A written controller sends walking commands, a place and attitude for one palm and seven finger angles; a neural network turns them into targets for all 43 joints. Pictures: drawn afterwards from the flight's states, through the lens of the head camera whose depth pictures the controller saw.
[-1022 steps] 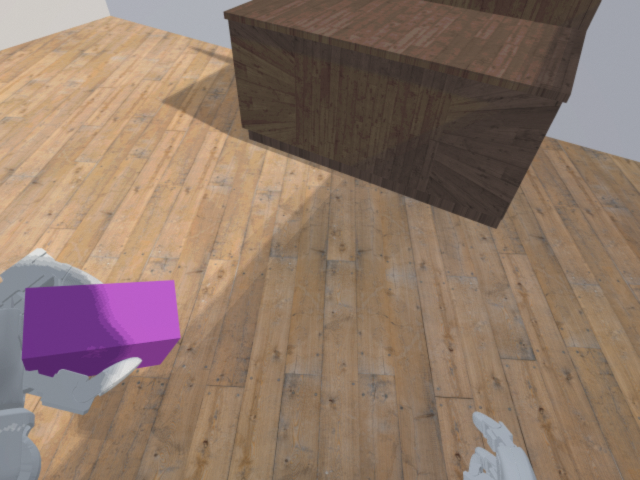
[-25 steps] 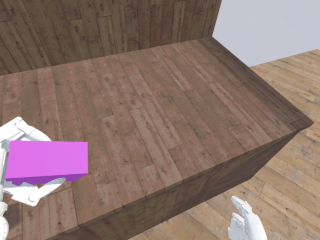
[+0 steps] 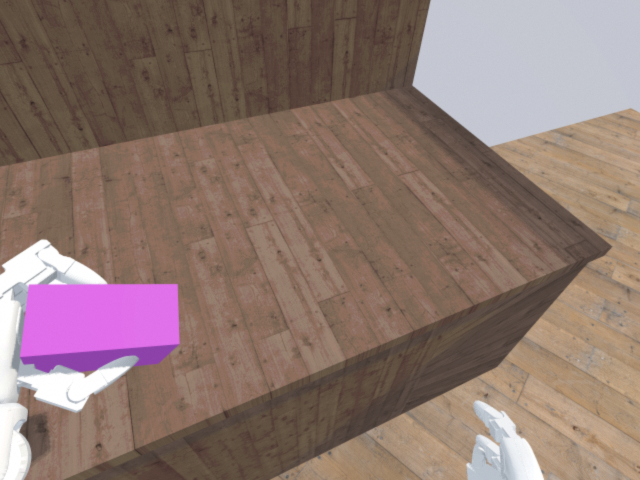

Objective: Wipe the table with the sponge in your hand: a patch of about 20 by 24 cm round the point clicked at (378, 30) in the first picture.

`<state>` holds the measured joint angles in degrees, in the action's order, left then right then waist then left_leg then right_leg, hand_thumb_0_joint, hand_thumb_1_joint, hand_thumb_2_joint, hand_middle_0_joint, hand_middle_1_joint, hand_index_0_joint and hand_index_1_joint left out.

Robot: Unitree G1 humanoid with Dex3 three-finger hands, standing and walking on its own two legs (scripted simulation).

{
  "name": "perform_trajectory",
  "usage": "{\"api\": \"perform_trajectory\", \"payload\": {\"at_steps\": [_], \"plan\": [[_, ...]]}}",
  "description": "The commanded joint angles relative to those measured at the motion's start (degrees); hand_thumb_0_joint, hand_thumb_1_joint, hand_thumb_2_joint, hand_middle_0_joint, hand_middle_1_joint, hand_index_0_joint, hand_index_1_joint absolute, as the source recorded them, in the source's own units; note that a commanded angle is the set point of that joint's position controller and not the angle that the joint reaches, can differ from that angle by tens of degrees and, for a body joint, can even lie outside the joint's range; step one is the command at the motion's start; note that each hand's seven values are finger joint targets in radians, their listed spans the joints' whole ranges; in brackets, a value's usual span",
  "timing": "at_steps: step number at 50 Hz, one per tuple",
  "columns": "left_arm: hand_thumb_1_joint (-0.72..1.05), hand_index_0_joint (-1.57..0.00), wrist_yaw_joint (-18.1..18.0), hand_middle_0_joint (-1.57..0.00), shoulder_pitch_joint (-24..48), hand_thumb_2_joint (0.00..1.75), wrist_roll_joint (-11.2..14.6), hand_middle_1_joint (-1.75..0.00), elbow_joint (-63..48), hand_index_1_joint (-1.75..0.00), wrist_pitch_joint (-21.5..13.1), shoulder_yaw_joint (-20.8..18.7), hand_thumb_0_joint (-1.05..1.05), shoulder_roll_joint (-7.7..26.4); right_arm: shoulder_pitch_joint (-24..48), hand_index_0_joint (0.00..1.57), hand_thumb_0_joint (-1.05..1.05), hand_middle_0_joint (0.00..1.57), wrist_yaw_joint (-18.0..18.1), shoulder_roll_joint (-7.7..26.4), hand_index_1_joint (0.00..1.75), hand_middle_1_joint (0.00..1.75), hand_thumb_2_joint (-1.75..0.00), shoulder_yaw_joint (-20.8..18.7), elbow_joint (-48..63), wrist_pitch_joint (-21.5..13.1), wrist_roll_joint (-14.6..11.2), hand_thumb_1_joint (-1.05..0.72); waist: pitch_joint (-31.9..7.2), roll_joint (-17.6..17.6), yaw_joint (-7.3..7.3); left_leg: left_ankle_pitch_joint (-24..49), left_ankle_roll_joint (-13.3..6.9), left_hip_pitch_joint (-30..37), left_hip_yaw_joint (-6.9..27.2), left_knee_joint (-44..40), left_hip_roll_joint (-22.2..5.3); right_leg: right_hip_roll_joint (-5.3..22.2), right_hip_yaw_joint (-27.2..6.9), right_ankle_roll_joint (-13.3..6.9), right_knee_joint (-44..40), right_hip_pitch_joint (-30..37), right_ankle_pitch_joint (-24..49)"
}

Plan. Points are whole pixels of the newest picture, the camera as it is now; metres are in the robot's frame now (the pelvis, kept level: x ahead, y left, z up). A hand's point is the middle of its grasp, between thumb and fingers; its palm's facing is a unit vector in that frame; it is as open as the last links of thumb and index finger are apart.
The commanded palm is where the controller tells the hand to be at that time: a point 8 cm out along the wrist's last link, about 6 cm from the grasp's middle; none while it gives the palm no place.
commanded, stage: come to a stop and stand still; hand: left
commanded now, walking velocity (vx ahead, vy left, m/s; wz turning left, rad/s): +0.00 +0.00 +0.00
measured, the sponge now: (125, 329) +0.22 +0.21 +0.14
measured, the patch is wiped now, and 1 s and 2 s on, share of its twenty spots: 0.00 0.00 0.00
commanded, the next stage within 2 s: look again from close up in 1.40 s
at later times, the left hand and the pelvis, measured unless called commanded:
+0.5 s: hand (98, 299) +0.24 +0.24 +0.16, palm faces +0.32 -0.84 -0.43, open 9.8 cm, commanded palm +0.19 +0.28 +0.18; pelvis +0.03 +0.00 +0.01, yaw +0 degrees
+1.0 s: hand (113, 321) +0.24 +0.24 +0.13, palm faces +0.18 -0.89 -0.43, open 9.8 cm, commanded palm +0.18 +0.28 +0.18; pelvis +0.01 +0.01 +0.00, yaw -2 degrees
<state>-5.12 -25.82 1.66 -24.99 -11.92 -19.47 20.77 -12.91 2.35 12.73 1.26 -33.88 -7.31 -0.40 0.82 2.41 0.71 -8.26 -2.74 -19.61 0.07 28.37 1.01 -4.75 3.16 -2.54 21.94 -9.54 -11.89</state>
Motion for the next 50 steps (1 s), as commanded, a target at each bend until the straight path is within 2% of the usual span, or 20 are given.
{"api": "perform_trajectory", "payload": {"at_steps": [1,5,8,10,20,31,32,33,34,35,37,38,39,41,43,45,47,48,49,50], "plan": [[0.1,-1.2,-0.8,-1.2,7.2,1.3,1.4,-1.6,-12.3,-1.6,-3.1,-5.2,0.0,9.7,6.0,0.2,0.0,0.2,0.8,6.7,0.3,0.3,-0.9,-2.6,8.8,-3.6,-0.6,-0.9,-3.6,-2.2,-0.64,-3.9,1.4,12.3,7.9,0.6,-3.9,11.9,-11.4,-2.4,-8.5,-13.1,-6.7],[0.1,-1.2,-1.1,-1.2,7.3,1.3,1.1,-1.6,-14.0,-1.6,-3.7,-6.7,0.0,11.6,6.7,0.2,0.0,0.2,1.4,6.0,0.3,0.3,-0.9,-2.0,9.0,-4.2,-0.1,-0.9,-4.5,2.1,0.13,-3.2,0.5,9.2,11.8,-10.3,-7.2,7.5,-7.9,0.5,-3.3,-5.0,-1.8],[0.1,-1.2,-1.3,-1.2,6.3,1.3,0.8,-1.6,-15.9,-1.6,-4.0,-8.7,0.0,13.2,6.8,0.2,0.0,0.2,1.6,5.8,0.3,0.3,-0.9,-2.0,8.8,-4.4,0.0,-0.9,-6.7,3.5,0.53,-1.0,0.3,8.5,11.2,-11.8,-7.7,7.3,-7.2,1.0,-2.1,0.3,2.3],[0.1,-1.2,-0.9,-1.2,4.6,1.3,1.1,-1.6,-15.5,-1.6,-4.1,-7.1,0.0,11.5,6.1,0.2,0.0,0.2,1.5,5.8,0.3,0.3,-0.9,-2.1,9.0,-4.6,0.1,-0.9,-8.0,3.8,0.47,2.0,0.8,9.3,10.5,-11.4,-7.6,7.5,-6.5,0.9,-2.6,2.0,3.8],[0.1,-1.2,-0.2,-1.2,0.6,1.3,2.1,-1.6,-14.5,-1.6,-2.8,-7.3,0.0,11.0,5.5,0.2,0.0,0.2,1.5,6.3,0.3,0.3,-0.9,-2.3,9.2,-3.5,-0.2,-0.9,-10.1,1.0,0.07,13.4,2.4,14.2,8.6,-7.8,-7.2,8.3,-5.8,0.6,-4.2,0.7,9.3],[0.1,-1.2,-0.5,-1.2,4.5,1.3,2.0,-1.6,-13.2,-1.6,-1.5,-5.2,0.0,9.6,6.4,0.2,0.0,0.2,1.8,6.3,0.3,0.3,-0.9,-2.0,9.2,-2.5,-0.3,-0.9,-8.1,1.0,0.03,8.9,1.2,13.4,8.3,-7.3,-6.2,9.0,-7.0,0.5,-6.3,-0.5,8.8],[0.1,-1.2,-1.0,-1.2,61.8,1.3,-6.3,-1.6,-25.4,-1.6,-7.1,-38.3,0.0,54.1,0.5,0.2,0.0,0.2,0.6,8.9,0.3,0.3,-0.9,-3.3,9.4,-4.3,1.1,-0.9,4.1,-8.5,0.74,4.3,-0.6,2.4,2.7,-0.3,-5.5,10.4,-9.2,7.2,-11.0,-11.2,9.1],[0.1,-1.2,-0.6,-1.2,45.9,1.3,-2.3,-1.6,-1.2,-1.6,-4.5,-25.3,0.0,31.8,5.7,0.2,0.0,0.2,0.7,5.0,0.3,0.3,-0.9,-2.4,4.2,-2.6,-1.1,-0.9,-1.7,7.2,0.45,7.6,0.4,11.7,4.2,0.6,-7.5,14.5,-7.9,-0.9,-4.9,-14.3,3.2],[0.1,-1.2,0.1,-1.2,34.7,1.3,-1.0,-1.6,-5.6,-1.6,-4.4,-17.3,0.0,23.1,5.3,0.2,0.0,0.2,0.0,6.1,0.3,0.3,-0.9,-3.2,6.8,-1.6,0.1,-0.9,-5.2,3.4,0.73,5.6,1.0,11.8,6.4,-2.0,-5.3,10.7,-9.1,0.1,-3.6,-6.2,7.3],[0.1,-1.2,1.3,-1.2,27.5,1.3,0.4,-1.6,1.6,-1.6,-4.0,-11.9,0.0,16.2,5.1,0.2,0.0,0.2,-0.5,6.7,0.3,0.3,-0.9,-3.6,8.6,-2.4,-0.4,-0.9,-8.0,2.9,0.84,5.1,0.8,13.3,4.1,-1.1,-4.2,10.2,-11.1,1.3,-2.9,-4.3,11.3],[0.1,-1.2,2.5,-1.2,12.7,1.3,2.1,-1.6,-1.2,-1.6,-3.7,-6.8,0.0,9.5,3.2,0.2,0.0,0.2,-2.3,6.9,0.3,0.3,-0.9,-4.2,9.6,-2.2,-1.8,-0.9,-13.4,2.0,1.53,8.7,-0.3,15.3,2.8,-0.2,-3.7,10.6,-11.2,4.8,-1.0,0.1,17.3],[0.1,-1.2,3.0,-1.2,6.0,1.3,2.5,-1.6,-2.6,-1.6,-3.3,-3.2,0.0,3.8,4.0,0.2,0.0,0.2,-3.4,6.2,0.3,0.3,-0.9,-4.4,10.0,-2.2,-2.6,-0.9,-16.2,1.9,1.7,11.8,-1.1,18.9,2.7,-0.5,-4.4,9.5,-10.2,5.3,1.8,-0.2,19.3],[0.1,-1.2,3.5,-1.2,3.7,1.3,2.7,-1.6,-8.2,-1.6,-3.3,-0.8,0.0,3.5,3.9,0.2,0.0,0.2,-4.0,6.3,0.3,0.3,-0.9,-3.9,11.4,-1.7,-2.6,-0.9,-15.2,0.1,1.75,11.8,-1.4,17.3,3.7,-1.6,-5.3,9.2,-8.1,5.5,1.9,-0.1,16.9],[0.1,-1.2,3.1,-1.2,1.8,1.3,2.3,-1.6,-12.0,-1.6,-3.2,-3.0,0.0,7.1,6.4,0.2,0.0,0.2,-3.9,6.3,0.3,0.3,-0.9,-3.3,12.4,-1.7,-2.3,-0.9,-9.9,-2.5,1.88,4.1,-0.8,12.0,4.8,-4.5,-6.5,8.9,-7.4,4.6,-0.5,-1.3,7.5],[0.1,-1.2,1.1,-1.2,0.7,1.3,1.6,-1.6,-11.6,-1.6,-3.0,-10.1,0.0,13.3,7.8,0.2,0.0,0.2,-2.6,6.3,0.3,0.3,-0.9,-2.9,12.0,-1.4,-2.2,-0.9,-6.1,-4.9,1.95,-3.0,0.0,9.6,4.7,-6.1,-6.4,9.0,-7.4,3.2,-2.8,-3.4,1.0],[0.1,-1.2,0.9,-1.2,2.9,1.3,2.2,-1.6,-10.8,-1.6,-3.6,-12.5,0.0,15.1,7.7,0.2,0.0,0.2,-1.0,5.7,0.3,0.3,-0.9,-2.4,13.0,-1.1,-1.6,-0.9,-3.1,-8.4,1.05,-8.0,0.5,6.5,5.8,-6.0,-5.5,9.5,-8.0,1.5,-5.5,-5.3,-4.8],[0.1,-1.2,0.9,-1.2,5.9,1.3,2.5,-1.6,-11.6,-1.6,-4.8,-13.7,0.0,15.8,6.8,0.2,0.0,0.2,0.3,5.6,0.3,0.3,-0.9,-2.1,12.9,-1.3,-1.3,-0.9,-1.9,-5.2,0.2,-9.6,0.8,6.6,6.8,-5.0,-5.2,9.8,-9.4,0.0,-5.8,-8.1,-7.9],[0.1,-1.2,0.1,-1.2,9.6,1.3,1.7,-1.6,-15.5,-1.6,-5.5,-16.6,0.0,19.9,7.5,0.2,0.0,0.2,0.6,6.0,0.3,0.3,-0.9,-2.0,12.4,-1.3,-1.3,-0.9,-2.5,-0.5,0.23,-9.7,0.6,7.3,7.5,-6.2,-6.0,9.4,-9.2,-0.2,-4.2,-8.1,-7.0],[0.1,-1.2,0.4,-1.2,10.1,1.3,2.3,-1.6,-14.9,-1.6,-6.0,-13.1,0.0,15.9,6.5,0.2,0.0,0.2,1.0,5.5,0.3,0.3,-0.9,-1.7,12.3,-1.4,-0.9,-0.9,-3.5,3.6,0.04,-11.7,0.0,5.5,8.7,-8.5,-6.7,8.5,-8.0,0.1,-2.7,-5.1,-5.4],[0.1,-1.2,0.4,-1.2,11.8,1.3,1.8,-1.6,-17.4,-1.6,-6.7,-13.4,0.0,17.1,5.7,0.2,0.0,0.2,1.0,5.6,0.3,0.3,-0.9,-1.8,12.5,-2.1,-0.9,-0.9,-5.0,8.0,0.25,-12.3,-0.3,4.9,9.4,-9.8,-7.2,7.8,-7.6,0.3,-1.0,-2.3,-3.6]]}}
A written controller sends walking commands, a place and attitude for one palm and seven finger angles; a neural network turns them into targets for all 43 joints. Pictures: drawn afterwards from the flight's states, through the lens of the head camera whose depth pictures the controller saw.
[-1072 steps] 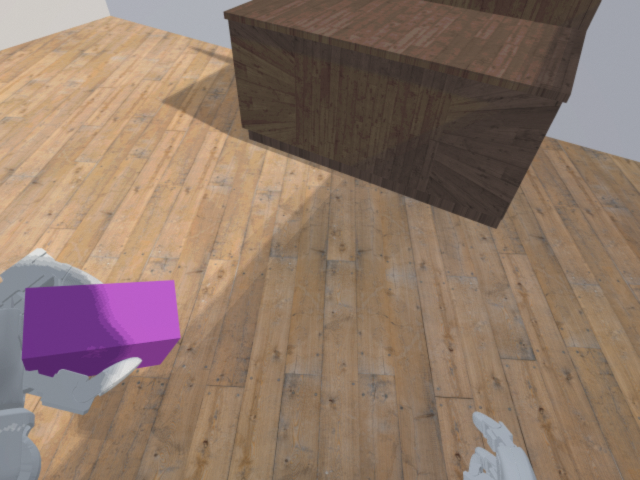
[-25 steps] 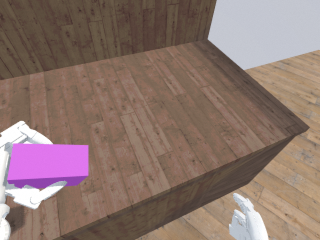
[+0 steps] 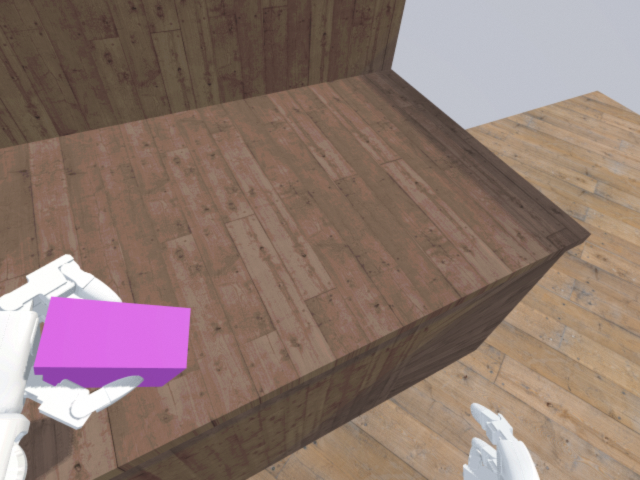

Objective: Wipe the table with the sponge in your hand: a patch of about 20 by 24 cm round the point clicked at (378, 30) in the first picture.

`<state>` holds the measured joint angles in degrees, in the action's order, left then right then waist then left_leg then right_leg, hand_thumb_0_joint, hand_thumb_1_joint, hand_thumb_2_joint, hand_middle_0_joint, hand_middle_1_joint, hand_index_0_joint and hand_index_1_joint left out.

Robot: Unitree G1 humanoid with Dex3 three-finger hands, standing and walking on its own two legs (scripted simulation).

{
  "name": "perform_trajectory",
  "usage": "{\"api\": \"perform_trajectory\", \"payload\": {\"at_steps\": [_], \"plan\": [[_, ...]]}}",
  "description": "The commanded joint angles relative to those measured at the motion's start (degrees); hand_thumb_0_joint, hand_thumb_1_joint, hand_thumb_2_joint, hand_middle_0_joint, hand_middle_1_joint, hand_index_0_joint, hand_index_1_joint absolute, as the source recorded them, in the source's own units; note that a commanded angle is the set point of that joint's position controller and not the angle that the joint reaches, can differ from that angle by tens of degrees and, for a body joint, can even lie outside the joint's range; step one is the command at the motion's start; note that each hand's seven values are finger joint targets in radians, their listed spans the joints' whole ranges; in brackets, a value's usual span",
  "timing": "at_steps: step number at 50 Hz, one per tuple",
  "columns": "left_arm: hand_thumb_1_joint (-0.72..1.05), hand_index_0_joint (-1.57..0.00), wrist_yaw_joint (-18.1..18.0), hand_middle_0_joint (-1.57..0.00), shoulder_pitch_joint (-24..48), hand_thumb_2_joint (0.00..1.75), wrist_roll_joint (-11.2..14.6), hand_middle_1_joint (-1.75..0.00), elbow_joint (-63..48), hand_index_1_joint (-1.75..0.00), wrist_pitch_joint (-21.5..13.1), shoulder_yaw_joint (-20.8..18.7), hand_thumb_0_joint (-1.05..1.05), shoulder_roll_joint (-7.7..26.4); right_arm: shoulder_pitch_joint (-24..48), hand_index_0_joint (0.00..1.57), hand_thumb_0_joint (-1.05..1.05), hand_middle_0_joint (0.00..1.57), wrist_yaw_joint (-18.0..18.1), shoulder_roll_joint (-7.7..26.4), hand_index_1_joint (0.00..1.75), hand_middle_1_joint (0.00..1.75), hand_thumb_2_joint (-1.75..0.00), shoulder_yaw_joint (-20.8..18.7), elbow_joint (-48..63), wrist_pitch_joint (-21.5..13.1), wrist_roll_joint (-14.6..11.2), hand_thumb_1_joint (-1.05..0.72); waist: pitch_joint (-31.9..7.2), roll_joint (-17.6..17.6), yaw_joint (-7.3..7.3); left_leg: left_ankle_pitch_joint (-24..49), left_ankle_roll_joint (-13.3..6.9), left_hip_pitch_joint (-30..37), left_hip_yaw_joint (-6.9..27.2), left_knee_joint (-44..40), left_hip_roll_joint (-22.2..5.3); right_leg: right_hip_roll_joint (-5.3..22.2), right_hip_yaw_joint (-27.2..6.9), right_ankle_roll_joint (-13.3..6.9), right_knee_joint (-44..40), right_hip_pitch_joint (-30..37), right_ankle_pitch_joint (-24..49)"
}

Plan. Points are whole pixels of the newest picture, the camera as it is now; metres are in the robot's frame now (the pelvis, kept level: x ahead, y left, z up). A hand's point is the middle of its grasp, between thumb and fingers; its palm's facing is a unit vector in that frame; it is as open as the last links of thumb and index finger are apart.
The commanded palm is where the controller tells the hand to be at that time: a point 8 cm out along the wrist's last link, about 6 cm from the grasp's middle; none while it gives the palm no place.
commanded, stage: come to a stop and stand still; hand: left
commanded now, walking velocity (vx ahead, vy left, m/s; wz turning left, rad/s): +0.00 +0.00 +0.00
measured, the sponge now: (135, 348) +0.22 +0.20 +0.10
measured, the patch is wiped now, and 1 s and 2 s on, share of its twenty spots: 0.00 0.00 0.00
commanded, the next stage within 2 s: look again from close up in 0.40 s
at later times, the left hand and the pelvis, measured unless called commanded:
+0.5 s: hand (35, 328) +0.21 +0.27 +0.15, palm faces +0.35 -0.85 -0.40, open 9.8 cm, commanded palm +0.15 +0.30 +0.18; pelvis +0.00 +0.02 +0.00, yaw +1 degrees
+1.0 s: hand (69, 334) +0.21 +0.24 +0.16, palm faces +0.33 -0.86 -0.39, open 9.8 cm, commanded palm +0.15 +0.28 +0.18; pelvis +0.00 -0.01 +0.00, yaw +1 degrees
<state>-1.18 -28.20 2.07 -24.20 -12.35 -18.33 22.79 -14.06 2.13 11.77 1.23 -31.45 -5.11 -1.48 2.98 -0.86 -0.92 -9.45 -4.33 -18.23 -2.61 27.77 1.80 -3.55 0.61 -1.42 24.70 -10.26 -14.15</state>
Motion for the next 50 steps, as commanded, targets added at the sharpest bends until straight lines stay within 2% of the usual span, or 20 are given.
{"api": "perform_trajectory", "payload": {"at_steps": [1,3,9,13,14,18,19,23,24,26,28,29,33,36,39,43,44,48,49,50], "plan": [[0.1,-1.2,-3.5,-1.2,14.5,1.3,1.0,-1.6,-18.7,-1.6,-6.6,-14.4,0.0,15.2,6.2,0.2,0.0,0.2,1.1,6.4,0.3,0.3,-0.9,-1.7,9.8,-5.1,0.5,-0.9,-8.7,14.2,2.15,-11.7,1.2,3.8,12.6,-10.1,-8.4,6.1,-4.5,-0.7,-2.2,0.1,-0.2],[0.1,-1.2,-3.6,-1.2,14.7,1.3,0.2,-1.6,-20.6,-1.6,-7.0,-13.5,0.0,14.5,6.9,0.2,0.0,0.2,0.7,6.0,0.3,0.3,-0.9,-1.3,9.4,-6.6,0.6,-0.9,-10.6,15.5,2.83,-11.1,1.7,6.7,13.2,-11.1,-9.1,5.4,-3.0,-0.6,-0.8,0.2,0.6],[0.1,-1.2,-2.9,-1.2,7.1,1.3,-0.1,-1.6,-12.3,-1.6,-5.8,-6.3,0.0,5.7,3.6,0.2,0.0,0.2,-0.2,7.0,0.3,0.3,-0.9,-1.7,6.8,-7.9,1.2,-0.9,-11.2,5.5,2.25,-5.3,3.8,11.9,14.3,-12.4,-10.3,4.5,-1.5,0.1,-1.6,-3.0,2.6],[0.1,-1.2,-3.0,-1.2,8.1,1.3,-0.5,-1.6,-6.3,-1.6,-4.3,-9.7,0.0,8.6,5.2,0.2,0.0,0.2,0.3,7.0,0.3,0.3,-0.9,-1.6,6.7,-6.5,0.8,-0.9,-7.0,2.2,2.17,-5.9,5.8,8.8,13.4,-14.0,-10.1,5.1,-1.8,0.4,-3.4,-3.4,1.7],[0.1,-1.2,-2.4,-1.2,9.1,1.3,0.0,-1.6,-5.8,-1.6,-4.4,-7.0,0.0,6.4,5.1,0.2,0.0,0.2,0.5,6.9,0.3,0.3,-0.9,-1.2,6.9,-5.9,1.1,-0.9,-7.0,1.7,2.13,-8.6,5.9,7.4,13.8,-14.8,-10.1,4.9,-1.5,0.5,-3.5,-3.0,2.2],[0.1,-1.2,-2.7,-1.2,13.6,1.3,-0.9,-1.6,-12.4,-1.6,-4.8,-9.9,0.0,11.0,6.9,0.2,0.0,0.2,1.0,6.4,0.3,0.3,-0.9,-1.0,8.1,-5.5,1.1,-0.9,-8.5,5.6,2.12,-6.2,5.9,8.6,12.2,-14.4,-9.4,5.4,-2.0,-0.1,-3.0,-1.5,2.6],[0.1,-1.2,-2.4,-1.2,13.3,1.3,-0.4,-1.6,-12.6,-1.6,-5.1,-7.4,0.0,8.2,6.5,0.2,0.0,0.2,1.0,6.2,0.3,0.3,-0.9,-0.5,8.2,-5.4,1.5,-0.9,-9.5,5.6,2.34,-6.9,5.3,8.3,12.5,-14.3,-9.4,5.2,-1.6,0.0,-3.1,-0.5,3.6],[0.1,-1.2,-3.0,-1.2,12.6,1.3,-1.0,-1.6,-19.4,-1.6,-5.4,-9.6,0.0,11.6,7.0,0.2,0.0,0.2,0.7,6.2,0.3,0.3,-0.9,-0.7,8.9,-6.2,1.5,-0.9,-12.1,9.0,2.51,-0.1,5.6,11.2,11.3,-12.1,-8.9,5.5,-1.6,-0.6,-2.7,0.4,4.6],[0.1,-1.2,-2.8,-1.2,11.1,1.3,-0.2,-1.6,-17.6,-1.6,-5.5,-7.4,0.0,8.9,6.6,0.2,0.0,0.2,0.6,6.1,0.3,0.3,-0.9,-0.2,8.9,-6.0,1.8,-0.9,-11.6,8.2,2.63,-2.6,5.4,10.2,12.1,-12.7,-9.1,5.3,-1.4,-0.5,-3.2,0.4,4.3],[0.1,-1.2,-2.9,-1.2,10.3,1.3,-0.3,-1.6,-17.4,-1.6,-5.5,-8.4,0.0,9.9,5.7,0.2,0.0,0.2,0.6,6.3,0.3,0.3,-0.9,-0.7,8.8,-6.2,1.7,-0.9,-11.4,9.8,2.28,-2.6,6.0,10.3,12.0,-12.5,-9.2,5.5,-1.5,-0.9,-2.8,-0.2,3.5],[0.1,-1.2,-3.3,-1.2,9.2,1.3,-0.5,-1.6,-14.7,-1.6,-5.0,-10.4,0.0,11.2,6.3,0.2,0.0,0.2,0.8,6.3,0.3,0.3,-0.9,-0.8,8.2,-5.9,1.5,-0.9,-10.2,8.9,2.31,-4.4,5.9,9.7,11.8,-12.8,-9.1,5.4,-1.8,-0.6,-3.8,-0.7,2.8],[0.1,-1.2,-2.9,-1.2,8.8,1.3,0.1,-1.6,-12.5,-1.6,-4.9,-8.1,0.0,8.2,5.9,0.2,0.0,0.2,0.8,6.2,0.3,0.3,-0.9,-0.5,8.1,-5.5,1.6,-0.9,-9.9,7.2,2.36,-6.6,5.5,8.8,12.0,-12.9,-9.0,5.3,-1.7,-0.5,-4.5,-0.8,3.1],[0.1,-1.2,-2.8,-1.2,8.9,1.3,0.0,-1.6,-10.0,-1.6,-4.4,-9.4,0.0,9.5,5.9,0.2,0.0,0.2,1.1,6.5,0.3,0.3,-0.9,-1.1,7.8,-5.3,0.9,-0.9,-9.2,5.3,1.92,-3.8,5.0,10.1,11.1,-10.6,-8.2,6.2,-3.3,-1.0,-6.7,-2.7,3.6],[0.1,-1.2,-2.3,-1.2,9.3,1.3,0.6,-1.6,-9.1,-1.6,-4.1,-7.0,0.0,7.9,5.8,0.2,0.0,0.2,1.1,6.8,0.3,0.3,-0.9,-1.2,8.1,-5.3,0.9,-0.9,-9.1,2.4,1.84,-4.7,4.0,10.5,10.8,-8.6,-7.7,7.1,-4.7,-1.4,-8.6,-4.3,3.2],[0.1,-1.2,-2.4,-1.2,10.7,1.3,0.3,-1.6,-9.8,-1.6,-4.1,-5.0,0.0,6.5,6.8,0.2,0.0,0.2,1.2,6.7,0.3,0.3,-0.9,-0.7,7.8,-5.3,0.9,-0.9,-8.6,2.6,1.91,-5.6,2.9,9.7,10.9,-8.6,-7.5,7.2,-4.7,-1.0,-9.0,-4.6,3.0],[0.1,-1.2,-3.2,-1.2,12.2,1.3,-0.4,-1.6,-13.8,-1.6,-4.5,-8.4,0.0,10.9,7.2,0.2,0.0,0.2,1.4,6.8,0.3,0.3,-0.9,-1.0,7.7,-5.8,0.6,-0.9,-8.0,6.0,1.98,-5.2,2.6,8.6,11.3,-8.4,-7.1,7.5,-5.7,-1.4,-8.7,-4.2,3.2],[0.1,-1.2,-3.1,-1.2,12.0,1.3,0.0,-1.6,-12.9,-1.6,-4.5,-5.8,0.0,8.2,7.2,0.2,0.0,0.2,1.3,6.7,0.3,0.3,-0.9,-0.6,7.7,-5.6,0.9,-0.9,-7.8,5.8,1.99,-6.9,2.3,8.1,11.2,-8.4,-7.2,7.5,-5.4,-1.1,-8.8,-4.3,2.5],[0.1,-1.2,-3.6,-1.2,10.2,1.3,0.1,-1.6,-13.2,-1.6,-4.4,-10.0,0.0,11.8,6.9,0.2,0.0,0.2,1.3,6.9,0.3,0.3,-0.9,-1.2,7.5,-5.6,0.5,-0.9,-8.4,6.5,2.05,-4.2,2.2,8.7,11.0,-5.4,-6.3,8.7,-6.9,-2.0,-9.4,-4.7,3.9],[0.1,-1.2,-3.3,-1.2,9.5,1.3,0.6,-1.6,-12.1,-1.6,-4.5,-7.6,0.0,9.0,6.6,0.2,0.0,0.2,1.2,6.9,0.3,0.3,-0.9,-0.9,7.5,-5.3,0.8,-0.9,-8.7,5.4,2.02,-4.5,2.2,8.6,11.1,-5.8,-6.6,8.2,-6.0,-1.8,-9.1,-4.6,3.2],[0.1,-1.2,-3.2,-1.2,9.3,1.3,0.6,-1.6,-12.4,-1.6,-4.4,-8.1,0.0,9.6,6.4,0.2,0.0,0.2,1.3,6.8,0.3,0.3,-0.9,-1.3,7.8,-5.4,0.6,-0.9,-8.6,5.9,1.86,-4.8,2.2,9.3,11.2,-5.0,-6.5,8.3,-6.6,-2.0,-9.4,-5.6,3.2]]}}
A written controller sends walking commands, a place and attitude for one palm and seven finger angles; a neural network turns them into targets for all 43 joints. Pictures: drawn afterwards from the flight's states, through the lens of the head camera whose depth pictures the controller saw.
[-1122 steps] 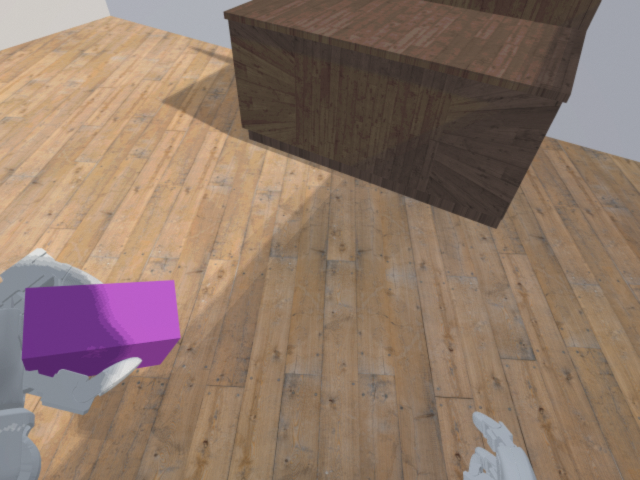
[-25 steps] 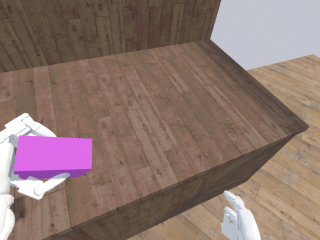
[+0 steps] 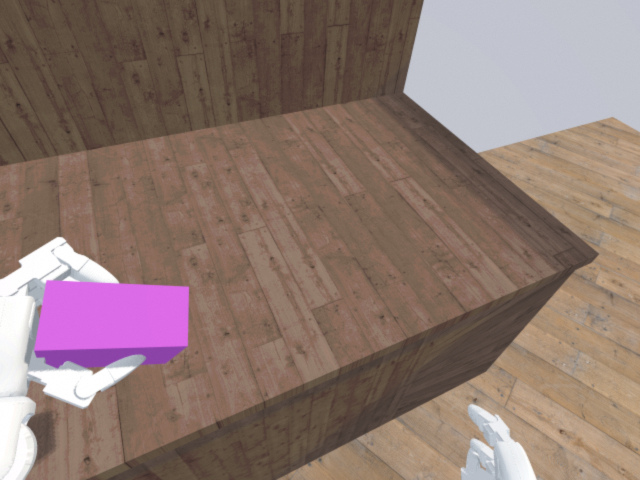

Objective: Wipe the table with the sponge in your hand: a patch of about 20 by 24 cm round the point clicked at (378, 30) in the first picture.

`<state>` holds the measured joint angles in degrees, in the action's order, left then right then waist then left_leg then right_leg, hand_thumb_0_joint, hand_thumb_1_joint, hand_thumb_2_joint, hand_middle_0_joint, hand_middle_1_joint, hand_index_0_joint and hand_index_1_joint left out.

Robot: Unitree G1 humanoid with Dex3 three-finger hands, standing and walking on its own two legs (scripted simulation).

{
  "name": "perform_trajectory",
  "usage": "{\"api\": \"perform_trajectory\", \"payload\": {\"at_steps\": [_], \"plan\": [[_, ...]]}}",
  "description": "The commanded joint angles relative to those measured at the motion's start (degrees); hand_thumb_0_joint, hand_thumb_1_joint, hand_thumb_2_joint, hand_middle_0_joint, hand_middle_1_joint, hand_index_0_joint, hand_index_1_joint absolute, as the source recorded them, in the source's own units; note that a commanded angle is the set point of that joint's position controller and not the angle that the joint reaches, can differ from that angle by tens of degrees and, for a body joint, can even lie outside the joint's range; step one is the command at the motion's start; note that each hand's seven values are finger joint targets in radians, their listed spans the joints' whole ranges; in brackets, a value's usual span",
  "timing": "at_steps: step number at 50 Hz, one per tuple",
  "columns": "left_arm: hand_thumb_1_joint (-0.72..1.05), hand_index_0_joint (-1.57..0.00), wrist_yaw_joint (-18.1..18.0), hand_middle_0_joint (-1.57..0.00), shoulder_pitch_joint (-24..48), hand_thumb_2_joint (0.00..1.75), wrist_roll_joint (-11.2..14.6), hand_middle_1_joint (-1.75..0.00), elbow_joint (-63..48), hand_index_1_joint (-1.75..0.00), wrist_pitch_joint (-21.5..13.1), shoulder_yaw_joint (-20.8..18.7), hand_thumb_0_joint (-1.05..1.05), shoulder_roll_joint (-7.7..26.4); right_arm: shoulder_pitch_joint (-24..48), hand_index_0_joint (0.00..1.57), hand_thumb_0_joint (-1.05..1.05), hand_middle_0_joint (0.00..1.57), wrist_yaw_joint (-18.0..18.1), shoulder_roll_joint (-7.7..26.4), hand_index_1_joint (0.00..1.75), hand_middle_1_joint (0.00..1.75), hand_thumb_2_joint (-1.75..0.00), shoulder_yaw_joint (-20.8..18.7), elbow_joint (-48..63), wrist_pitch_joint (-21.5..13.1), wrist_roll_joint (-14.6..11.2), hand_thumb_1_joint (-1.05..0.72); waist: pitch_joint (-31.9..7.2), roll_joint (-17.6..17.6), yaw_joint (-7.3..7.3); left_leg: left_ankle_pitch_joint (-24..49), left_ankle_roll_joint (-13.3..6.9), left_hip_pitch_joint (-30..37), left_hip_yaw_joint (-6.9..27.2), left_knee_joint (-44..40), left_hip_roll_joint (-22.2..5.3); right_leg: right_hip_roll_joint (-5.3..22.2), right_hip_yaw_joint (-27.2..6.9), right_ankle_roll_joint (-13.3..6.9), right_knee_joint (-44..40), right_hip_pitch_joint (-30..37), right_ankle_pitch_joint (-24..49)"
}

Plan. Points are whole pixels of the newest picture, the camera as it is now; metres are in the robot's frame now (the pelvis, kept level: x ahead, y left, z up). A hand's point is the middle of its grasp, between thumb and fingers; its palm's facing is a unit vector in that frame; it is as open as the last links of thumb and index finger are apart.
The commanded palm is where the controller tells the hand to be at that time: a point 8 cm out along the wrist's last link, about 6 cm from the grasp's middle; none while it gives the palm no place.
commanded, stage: come to a stop and stand still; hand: left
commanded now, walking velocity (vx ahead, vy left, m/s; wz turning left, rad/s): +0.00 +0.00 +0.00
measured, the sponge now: (135, 328) +0.23 +0.21 +0.13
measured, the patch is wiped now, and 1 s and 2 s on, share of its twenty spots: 0.00 0.00 0.00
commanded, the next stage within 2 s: look again from close up in 0.76 s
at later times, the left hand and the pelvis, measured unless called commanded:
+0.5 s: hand (61, 297) +0.24 +0.28 +0.15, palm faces +0.34 -0.83 -0.45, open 9.8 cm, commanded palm +0.18 +0.30 +0.17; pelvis +0.02 +0.02 +0.00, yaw +1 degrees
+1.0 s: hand (56, 316) +0.22 +0.27 +0.16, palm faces +0.39 -0.84 -0.38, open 9.8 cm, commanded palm +0.16 +0.30 +0.17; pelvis +0.01 +0.01 +0.00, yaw +1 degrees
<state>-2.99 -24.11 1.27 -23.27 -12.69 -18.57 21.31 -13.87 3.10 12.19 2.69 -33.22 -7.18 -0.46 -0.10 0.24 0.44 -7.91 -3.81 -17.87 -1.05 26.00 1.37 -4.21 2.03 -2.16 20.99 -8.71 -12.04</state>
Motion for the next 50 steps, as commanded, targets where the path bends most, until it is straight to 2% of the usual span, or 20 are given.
{"api": "perform_trajectory", "payload": {"at_steps": [1,4,5,6,7,8,10,12,13,16,18,19,23,28,29,35,38,39,49,50], "plan": [[0.1,-1.2,-1.3,-1.2,4.4,1.3,1.6,-1.6,-12.4,-1.6,-4.0,-7.8,0.0,10.7,5.9,0.2,0.0,0.2,0.3,6.5,0.3,0.3,-0.9,-2.8,9.4,-3.4,-0.4,-0.9,-5.4,4.5,0.46,-6.1,1.7,9.5,9.6,-3.0,-6.1,8.8,-8.2,-1.3,-5.7,-7.9,1.2],[0.1,-1.2,-1.3,-1.2,4.2,1.3,1.7,-1.6,-11.3,-1.6,-3.6,-6.8,0.0,9.5,6.2,0.2,0.0,0.2,0.4,6.6,0.3,0.3,-0.9,-2.5,8.9,-3.1,-0.4,-0.9,-6.0,2.9,0.53,-6.3,1.9,9.5,10.4,-5.9,-7.1,7.5,-6.3,-0.4,-4.1,-7.1,0.7],[0.1,-1.2,-2.3,-1.2,61.2,1.3,-5.6,-1.6,-26.8,-1.6,-9.2,-40.0,0.0,55.9,1.2,0.2,0.0,0.2,-0.4,10.3,0.3,0.3,-0.9,-4.4,8.7,-4.9,2.2,-0.9,6.5,-5.2,1.21,-6.1,0.7,-3.4,3.3,0.8,-5.2,9.2,-8.4,6.2,-10.3,-11.7,6.4],[0.1,-1.2,-0.2,-1.2,30.0,1.3,0.1,-1.6,5.5,-1.6,-6.4,-15.2,0.0,19.2,6.2,0.2,0.0,0.2,-0.2,2.4,0.3,0.3,-0.9,-1.0,6.4,-4.4,-0.2,-0.9,-5.2,-3.0,-0.48,1.4,1.1,7.5,5.7,2.1,-2.5,11.5,-9.3,0.1,-4.9,-13.8,-5.7],[0.1,-1.2,-0.4,-1.2,12.6,1.3,1.3,-1.6,5.8,-1.6,-6.0,-14.1,0.0,16.1,5.4,0.2,0.0,0.2,-0.2,6.3,0.3,0.3,-0.9,-4.2,7.6,-4.8,0.3,-0.9,-2.6,-1.7,2.83,-1.8,2.2,7.4,6.2,1.6,-4.1,10.4,-14.6,0.5,-8.5,-11.5,-5.9],[0.1,-1.2,0.1,-1.2,9.5,1.3,1.7,-1.6,4.8,-1.6,-5.0,-7.1,0.0,6.5,4.2,0.2,0.0,0.2,-1.4,7.5,0.3,0.3,-0.9,-5.5,8.5,-4.7,-0.7,-0.9,-6.2,8.5,1.4,0.1,2.1,10.5,5.3,0.8,-4.0,10.4,-13.5,-0.8,-4.4,-7.3,0.1],[0.1,-1.2,0.2,-1.2,8.1,1.3,2.6,-1.6,-7.8,-1.6,-6.0,-6.2,0.0,9.3,4.2,0.2,0.0,0.2,-2.3,7.7,0.3,0.3,-0.9,-5.0,8.8,-4.8,-1.0,-0.9,-7.8,8.4,1.35,-3.0,1.3,8.7,7.1,-2.7,-5.3,9.0,-9.2,1.5,-1.9,-4.7,-1.6],[0.1,-1.2,-0.2,-1.2,2.5,1.3,2.5,-1.6,-11.2,-1.6,-6.0,-4.4,0.0,7.7,5.6,0.2,0.0,0.2,-3.0,6.8,0.3,0.3,-0.9,-4.5,9.7,-5.2,-1.1,-0.9,-6.2,1.8,2.12,-7.4,0.9,6.1,8.2,-5.4,-5.8,7.9,-8.2,2.0,-2.1,-3.6,-3.9],[0.1,-1.2,-0.7,-1.2,0.7,1.3,2.4,-1.6,-12.7,-1.6,-5.7,-4.1,0.0,6.6,7.1,0.2,0.0,0.2,-3.1,6.4,0.3,0.3,-0.9,-4.4,9.8,-5.5,-1.5,-0.9,-5.8,1.6,1.98,-7.2,0.7,7.0,8.3,-6.4,-6.4,7.3,-7.2,1.8,-1.3,-4.0,-2.9],[0.1,-1.2,-1.7,-1.2,3.0,1.3,1.8,-1.6,-13.8,-1.6,-6.4,-9.7,0.0,12.5,6.6,0.2,0.0,0.2,-1.8,7.0,0.3,0.3,-0.9,-4.2,9.9,-5.8,-0.6,-0.9,-4.3,-3.8,1.64,-11.5,1.4,3.7,10.3,-8.9,-7.0,6.7,-5.8,1.0,-1.1,-3.3,-4.3],[0.1,-1.2,-2.7,-1.2,7.1,1.3,1.2,-1.6,-17.0,-1.6,-7.0,-14.9,0.0,17.7,7.8,0.2,0.0,0.2,-0.8,6.9,0.3,0.3,-0.9,-3.9,9.6,-5.6,-0.4,-0.9,-4.5,-0.4,1.36,-9.9,1.5,4.8,11.1,-9.7,-7.4,6.5,-5.5,0.9,0.4,-3.6,-3.3],[0.1,-1.2,-2.6,-1.2,7.4,1.3,1.5,-1.6,-15.3,-1.6,-7.3,-14.2,0.0,15.9,6.8,0.2,0.0,0.2,-0.2,6.4,0.3,0.3,-0.9,-3.7,9.5,-5.3,0.0,-0.9,-5.4,0.4,1.28,-8.9,1.2,3.9,11.9,-10.2,-8.0,6.6,-4.1,1.1,1.5,-1.8,-1.8],[0.1,-1.2,-2.5,-1.2,10.1,1.3,1.2,-1.6,-18.8,-1.6,-7.7,-13.8,0.0,16.4,6.1,0.2,0.0,0.2,0.0,5.8,0.3,0.3,-0.9,-3.5,9.3,-5.8,0.1,-0.9,-9.6,9.4,1.02,9.4,2.7,11.5,10.3,-5.9,-8.0,6.8,-4.0,0.5,2.8,-2.0,2.5],[0.1,-1.2,-2.1,-1.2,3.3,1.3,0.9,-1.6,-19.1,-1.6,-6.5,-8.5,0.0,9.7,4.0,0.2,0.0,0.2,-1.7,5.9,0.3,0.3,-0.9,-4.1,8.5,-6.3,0.2,-0.9,-13.1,8.2,0.64,30.3,4.6,19.8,9.2,-1.8,-9.3,5.8,-2.0,0.5,2.8,-4.0,2.2],[0.1,-1.2,-1.6,-1.2,1.4,1.3,1.3,-1.6,-17.7,-1.6,-6.0,-6.4,0.0,7.6,3.0,0.2,0.0,0.2,-2.1,6.3,0.3,0.3,-0.9,-4.0,8.4,-5.8,0.6,-0.9,-12.5,7.7,0.48,29.0,4.6,19.1,9.3,-2.6,-9.8,5.6,-1.5,0.7,2.8,-4.2,1.0],[0.1,-1.2,-1.9,-1.2,0.8,1.3,1.8,-1.6,-16.0,-1.6,-4.2,-10.2,0.0,11.1,4.3,0.2,0.0,0.2,-1.1,6.4,0.3,0.3,-0.9,-4.1,9.6,-3.5,0.2,-0.9,-8.7,4.3,0.31,17.2,7.0,11.8,10.1,-5.9,-9.4,5.7,-1.4,0.6,0.6,-1.7,1.3],[0.1,-1.2,-2.5,-1.2,2.7,1.3,1.5,-1.6,-16.0,-1.6,-3.9,-12.7,0.0,13.7,6.3,0.2,0.0,0.2,-0.2,6.2,0.3,0.3,-0.9,-3.5,10.0,-2.8,-0.1,-0.9,-7.3,4.4,0.47,6.8,6.0,8.9,9.3,-7.5,-8.7,6.1,-2.4,0.6,-0.7,-0.6,1.4],[0.1,-1.2,-2.0,-1.2,2.5,1.3,2.3,-1.6,-14.5,-1.6,-4.1,-10.0,0.0,10.5,5.9,0.2,0.0,0.2,0.0,6.0,0.3,0.3,-0.9,-3.1,9.9,-2.5,0.2,-0.9,-7.0,3.5,0.44,2.5,5.3,7.2,9.7,-8.1,-8.4,6.2,-2.2,0.7,-1.4,0.1,1.6],[0.1,-1.2,-2.7,-1.2,5.9,1.3,0.8,-1.6,-14.3,-1.6,-4.3,-5.5,0.0,7.7,6.2,0.2,0.0,0.2,0.4,6.4,0.3,0.3,-0.9,-3.0,8.8,-3.9,0.0,-0.9,-5.1,5.5,0.31,-11.9,2.8,5.2,10.6,-10.5,-7.6,6.4,-3.7,0.6,-3.0,-0.8,-1.1],[0.1,-1.2,-2.8,-1.2,6.2,1.3,0.6,-1.6,-15.2,-1.6,-4.3,-6.5,0.0,9.4,5.9,0.2,0.0,0.2,0.4,6.6,0.3,0.3,-0.9,-3.5,9.1,-4.1,-0.1,-0.9,-5.1,6.2,0.21,-12.2,3.3,5.1,11.0,-10.8,-7.4,6.5,-4.2,0.3,-2.9,-0.6,-1.5]]}}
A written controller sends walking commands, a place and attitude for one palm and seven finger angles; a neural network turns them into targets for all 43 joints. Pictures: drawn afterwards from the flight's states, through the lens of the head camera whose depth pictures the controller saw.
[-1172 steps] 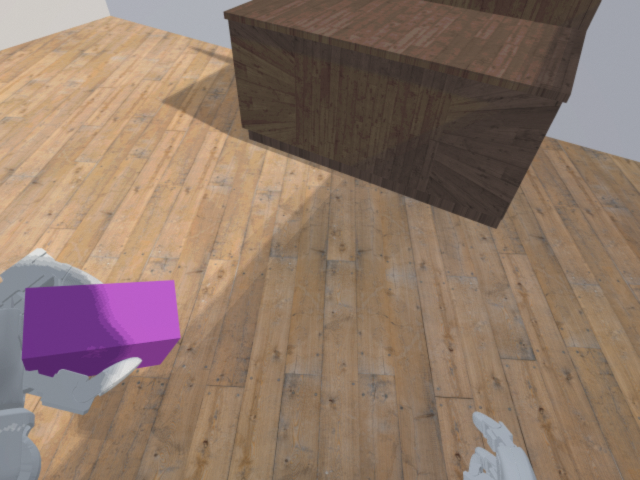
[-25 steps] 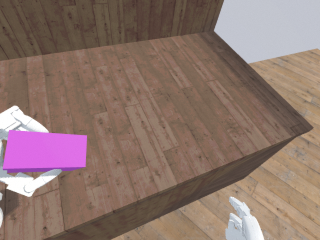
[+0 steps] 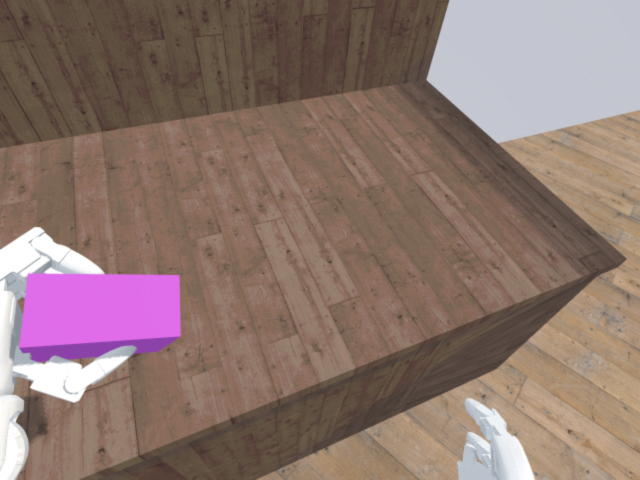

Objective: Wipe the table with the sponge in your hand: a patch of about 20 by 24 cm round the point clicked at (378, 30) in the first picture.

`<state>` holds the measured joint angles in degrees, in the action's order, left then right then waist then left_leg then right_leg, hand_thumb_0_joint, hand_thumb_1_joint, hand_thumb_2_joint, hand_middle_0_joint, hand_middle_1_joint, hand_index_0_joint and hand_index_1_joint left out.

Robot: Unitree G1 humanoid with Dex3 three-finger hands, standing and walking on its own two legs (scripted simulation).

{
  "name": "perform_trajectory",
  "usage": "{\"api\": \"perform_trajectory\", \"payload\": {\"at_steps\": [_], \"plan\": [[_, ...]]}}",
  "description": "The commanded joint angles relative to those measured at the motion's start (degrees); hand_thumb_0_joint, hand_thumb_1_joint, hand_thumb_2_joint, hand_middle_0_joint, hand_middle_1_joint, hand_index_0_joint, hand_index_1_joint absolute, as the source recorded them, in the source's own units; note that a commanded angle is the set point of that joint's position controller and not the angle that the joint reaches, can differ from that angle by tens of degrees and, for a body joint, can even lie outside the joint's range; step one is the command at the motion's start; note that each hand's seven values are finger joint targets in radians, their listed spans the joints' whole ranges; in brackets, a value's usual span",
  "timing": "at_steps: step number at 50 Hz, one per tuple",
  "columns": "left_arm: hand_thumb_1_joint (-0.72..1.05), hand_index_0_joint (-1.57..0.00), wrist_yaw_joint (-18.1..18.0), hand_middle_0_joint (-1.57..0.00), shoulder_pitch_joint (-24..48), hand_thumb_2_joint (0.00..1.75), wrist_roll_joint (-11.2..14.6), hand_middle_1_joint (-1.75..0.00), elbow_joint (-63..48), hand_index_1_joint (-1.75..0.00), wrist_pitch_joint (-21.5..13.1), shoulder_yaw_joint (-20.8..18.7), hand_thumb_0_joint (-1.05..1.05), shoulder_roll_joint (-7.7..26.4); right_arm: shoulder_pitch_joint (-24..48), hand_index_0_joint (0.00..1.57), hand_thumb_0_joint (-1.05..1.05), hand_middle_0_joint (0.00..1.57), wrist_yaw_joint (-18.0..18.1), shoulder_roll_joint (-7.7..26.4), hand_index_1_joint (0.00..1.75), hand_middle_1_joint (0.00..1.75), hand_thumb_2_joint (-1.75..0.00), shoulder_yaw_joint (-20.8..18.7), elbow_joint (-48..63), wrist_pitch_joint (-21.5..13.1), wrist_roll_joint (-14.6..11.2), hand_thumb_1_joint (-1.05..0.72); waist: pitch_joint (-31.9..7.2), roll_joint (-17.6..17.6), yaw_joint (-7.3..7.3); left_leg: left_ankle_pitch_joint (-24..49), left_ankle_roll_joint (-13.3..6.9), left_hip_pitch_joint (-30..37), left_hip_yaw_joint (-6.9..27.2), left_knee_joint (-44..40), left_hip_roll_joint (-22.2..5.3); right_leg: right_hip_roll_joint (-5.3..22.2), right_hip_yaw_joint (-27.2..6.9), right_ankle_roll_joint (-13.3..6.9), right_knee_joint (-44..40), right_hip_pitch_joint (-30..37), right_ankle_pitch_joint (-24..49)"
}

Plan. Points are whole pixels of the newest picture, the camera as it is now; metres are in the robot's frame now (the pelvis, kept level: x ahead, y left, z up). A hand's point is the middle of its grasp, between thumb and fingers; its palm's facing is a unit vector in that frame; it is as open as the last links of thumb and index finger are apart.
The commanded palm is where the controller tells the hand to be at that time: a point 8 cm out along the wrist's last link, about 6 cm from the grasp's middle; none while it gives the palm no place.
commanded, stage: look again from close up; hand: left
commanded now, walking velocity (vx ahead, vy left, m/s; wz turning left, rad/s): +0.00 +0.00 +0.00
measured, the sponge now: (125, 318) +0.23 +0.22 +0.13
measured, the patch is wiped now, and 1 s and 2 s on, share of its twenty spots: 0.00 0.00 0.00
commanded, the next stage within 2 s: come to a stop and stand still in 0.14 s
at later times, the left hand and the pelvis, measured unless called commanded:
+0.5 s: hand (115, 307) +0.23 +0.22 +0.16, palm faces +0.33 -0.85 -0.40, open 9.8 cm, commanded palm +0.17 +0.26 +0.17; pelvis +0.01 -0.02 +0.00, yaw +0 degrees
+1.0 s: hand (43, 237) +0.25 +0.26 +0.22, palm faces +0.50 -0.74 -0.45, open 9.8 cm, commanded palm +0.15 +0.26 +0.17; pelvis +0.00 -0.02 -0.01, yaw +1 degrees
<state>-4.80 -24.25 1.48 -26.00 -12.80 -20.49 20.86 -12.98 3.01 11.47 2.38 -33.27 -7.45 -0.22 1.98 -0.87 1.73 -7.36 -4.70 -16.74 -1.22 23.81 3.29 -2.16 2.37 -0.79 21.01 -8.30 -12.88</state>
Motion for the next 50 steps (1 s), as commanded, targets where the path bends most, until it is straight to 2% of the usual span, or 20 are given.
{"api": "perform_trajectory", "payload": {"at_steps": [1,3,4,8,9,13,25,28,33,34,38,39,42,43,44,45,46,47,48,50], "plan": [[0.1,-1.2,-1.0,-1.2,5.9,1.3,0.4,-1.6,-11.1,-1.6,-4.0,-5.1,0.0,10.2,4.9,0.2,0.0,0.2,0.5,7.4,0.3,0.3,-0.9,-3.3,8.9,-3.8,-0.2,-0.9,-6.8,6.8,-0.97,-13.6,4.1,3.6,11.1,-8.8,-9.4,4.5,-4.6,-1.0,-3.1,-1.3,-1.2],[0.1,-1.2,-1.4,-1.2,5.8,1.3,-0.1,-1.6,-10.4,-1.6,-3.8,-7.2,0.0,11.9,5.6,0.2,0.0,0.2,0.7,7.4,0.3,0.3,-0.9,-3.4,8.7,-3.6,-0.5,-0.9,-5.9,5.5,-0.87,-14.5,3.8,2.6,11.0,-8.8,-9.3,4.5,-4.7,-0.9,-3.5,-1.4,-2.0],[0.1,-1.2,-0.9,-1.2,5.1,1.3,0.5,-1.6,-9.1,-1.6,-3.9,-4.7,0.0,8.8,5.3,0.2,0.0,0.2,0.6,7.1,0.3,0.3,-0.9,-3.0,8.8,-3.3,-0.3,-0.9,-6.0,4.1,-0.9,-14.5,3.3,3.1,10.9,-8.2,-9.2,4.5,-4.5,-0.9,-4.0,-2.0,-1.7],[0.1,-1.2,-1.1,-1.2,5.4,1.3,0.4,-1.6,-11.2,-1.6,-3.9,-6.8,0.0,11.5,5.9,0.2,0.0,0.2,0.6,7.4,0.3,0.3,-0.9,-3.4,8.9,-3.5,-0.6,-0.9,-6.3,4.6,-1.16,-9.4,3.3,4.8,9.8,-5.5,-8.4,5.4,-6.0,-1.5,-5.2,-3.5,-0.9],[0.1,-1.2,-0.7,-1.2,3.7,1.3,1.1,-1.6,-9.0,-1.6,-3.9,-5.2,0.0,9.5,5.5,0.2,0.0,0.2,0.5,7.1,0.3,0.3,-0.9,-3.0,8.8,-3.4,-0.3,-0.9,-6.5,2.8,-1.0,-9.2,2.9,4.9,9.9,-5.5,-8.5,5.3,-5.5,-1.2,-5.7,-3.4,-0.4],[0.1,-1.2,-0.9,-1.2,4.9,1.3,0.9,-1.6,-11.4,-1.6,-3.7,-5.9,0.0,10.9,5.9,0.2,0.0,0.2,0.6,7.6,0.3,0.3,-0.9,-3.3,8.7,-3.6,-0.6,-0.9,-6.6,5.1,-1.24,-6.3,3.1,6.2,9.9,-4.3,-8.2,5.8,-6.6,-1.7,-5.7,-4.4,0.3],[0.1,-1.2,-0.6,-1.2,3.0,1.3,1.9,-1.6,-11.4,-1.6,-3.1,-5.9,0.0,10.8,5.6,0.2,0.0,0.2,1.0,7.6,0.3,0.3,-0.9,-3.3,8.7,-3.2,-0.5,-0.9,-10.1,3.0,-0.95,7.0,2.3,9.6,8.8,-1.4,-8.2,6.2,-6.9,-1.1,-4.2,-1.9,10.7],[0.1,-1.2,-0.8,-1.2,3.4,1.3,1.7,-1.6,-12.9,-1.6,-2.9,-6.3,0.0,11.3,6.2,0.2,0.0,0.2,1.1,7.7,0.3,0.3,-0.9,-3.2,8.6,-3.0,-0.8,-0.9,-10.6,4.8,-1.0,10.3,2.3,10.3,8.5,-1.3,-8.4,6.1,-6.7,-1.0,-3.5,-1.5,12.4],[0.1,-1.2,-0.7,-1.2,2.7,1.3,1.7,-1.6,-11.8,-1.6,-2.1,-6.2,0.0,11.1,6.3,0.2,0.0,0.2,1.2,7.6,0.3,0.3,-0.9,-3.1,8.7,-2.5,-0.7,-0.9,-9.4,3.9,-0.92,8.3,2.4,9.4,8.5,-2.1,-8.6,6.0,-6.3,-0.8,-4.6,-1.5,11.4],[0.1,-1.2,-0.4,-1.2,2.0,1.3,2.1,-1.6,-10.3,-1.6,-2.1,-4.7,0.0,9.4,5.9,0.2,0.0,0.2,1.2,7.4,0.3,0.3,-0.9,-2.8,8.6,-2.2,-0.4,-0.9,-9.3,3.1,-0.9,8.0,2.2,9.4,8.5,-2.1,-8.7,6.0,-5.9,-0.7,-5.0,-1.6,11.3],[0.1,-1.2,-0.8,-1.2,3.6,1.3,1.8,-1.6,-12.9,-1.6,-1.9,-6.6,0.0,11.8,6.5,0.2,0.0,0.2,1.4,7.6,0.3,0.3,-0.9,-3.0,8.9,-2.1,-0.6,-0.9,-9.7,4.1,-0.92,8.7,2.4,9.2,8.8,-2.3,-8.5,6.0,-6.2,-0.9,-4.8,-0.8,11.8],[0.1,-1.2,-0.4,-1.2,3.1,1.3,2.3,-1.6,-11.7,-1.6,-2.0,-4.4,0.0,9.4,6.3,0.2,0.0,0.2,1.3,7.4,0.3,0.3,-0.9,-2.6,8.9,-2.0,-0.4,-0.9,-9.6,3.8,-0.96,7.9,2.4,9.8,8.8,-2.7,-8.7,5.9,-5.4,-0.8,-5.0,-1.3,10.6],[0.1,-1.2,-0.6,-1.2,3.6,1.3,2.1,-1.6,-12.8,-1.6,-1.8,-4.6,0.0,10.2,6.3,0.2,0.0,0.2,1.5,7.5,0.3,0.3,-0.9,-2.9,9.2,-2.0,-0.5,-0.9,-9.6,4.8,-1.02,6.0,2.6,10.1,9.0,-3.1,-8.7,6.0,-5.9,-1.1,-5.4,-1.6,9.1],[0.1,-1.2,-1.6,-1.2,59.8,1.3,-1.5,-1.6,-36.6,-1.6,-10.7,-22.5,0.0,57.1,-1.9,0.2,0.0,0.2,5.3,12.6,0.3,0.3,-0.9,5.5,15.4,-0.3,-6.2,-0.9,-4.9,21.6,-4.64,-8.7,-0.3,-5.7,8.4,-4.4,-5.6,0.8,-5.3,2.4,1.1,5.8,1.3],[0.1,-1.2,-1.4,-1.2,39.2,1.3,-2.4,-1.6,-8.8,-1.6,-6.8,-19.8,0.0,26.8,1.6,0.2,0.0,0.2,4.3,4.9,0.3,0.3,-0.9,-1.0,10.8,-3.1,-3.0,-0.9,-2.4,5.8,-0.86,-12.0,0.7,-1.6,11.3,-2.5,-9.5,5.7,-3.4,0.3,0.2,-6.7,-8.1],[0.1,-1.2,-1.5,-1.2,29.6,1.3,-0.7,-1.6,-5.4,-1.6,-4.9,-15.0,0.0,23.3,6.5,0.2,0.0,0.2,2.0,7.4,0.3,0.3,-0.9,-0.3,8.5,-3.0,-0.9,-0.9,-2.2,-0.9,-1.01,-9.7,1.8,1.9,11.3,-3.4,-8.3,5.9,-4.0,-0.6,-2.8,-10.4,-11.0],[0.1,-1.2,-1.3,-1.2,24.7,1.3,0.2,-1.6,-1.8,-1.6,-3.8,-12.3,0.0,21.4,6.3,0.2,0.0,0.2,1.4,10.7,0.3,0.3,-0.9,-1.8,8.7,-2.4,-0.6,-0.9,-3.0,-1.0,0.04,-7.4,2.4,6.9,10.9,0.2,-7.2,6.4,-6.8,-2.0,-3.7,-14.1,-8.2],[0.1,-1.2,-0.5,-1.2,18.9,1.3,1.0,-1.6,-1.4,-1.6,-3.6,-11.4,0.0,20.5,4.9,0.2,0.0,0.2,0.8,10.8,0.3,0.3,-0.9,-2.8,9.4,-2.5,-0.2,-0.9,-6.3,-1.2,0.41,-7.1,2.7,7.8,10.0,2.7,-7.2,7.7,-9.0,-3.0,-3.7,-13.7,-5.0],[0.1,-1.2,0.2,-1.2,14.2,1.3,1.7,-1.6,-2.1,-1.6,-3.1,-9.2,0.0,17.0,5.6,0.2,0.0,0.2,-0.3,10.7,0.3,0.3,-0.9,-3.0,9.2,-2.6,-0.2,-0.9,-11.0,4.4,0.08,-4.9,2.9,11.8,9.1,3.1,-7.6,7.4,-8.9,-3.5,0.0,-13.4,-3.0],[0.1,-1.2,0.9,-1.2,3.5,1.3,2.7,-1.6,-9.2,-1.6,-3.2,-5.6,0.0,12.8,1.8,0.2,0.0,0.2,-1.7,10.6,0.3,0.3,-0.9,-3.5,10.8,-1.9,-0.4,-0.9,-11.9,5.6,1.08,-1.5,2.7,8.3,8.8,3.0,-8.2,8.4,-7.7,-2.6,-0.1,-9.1,2.9]]}}
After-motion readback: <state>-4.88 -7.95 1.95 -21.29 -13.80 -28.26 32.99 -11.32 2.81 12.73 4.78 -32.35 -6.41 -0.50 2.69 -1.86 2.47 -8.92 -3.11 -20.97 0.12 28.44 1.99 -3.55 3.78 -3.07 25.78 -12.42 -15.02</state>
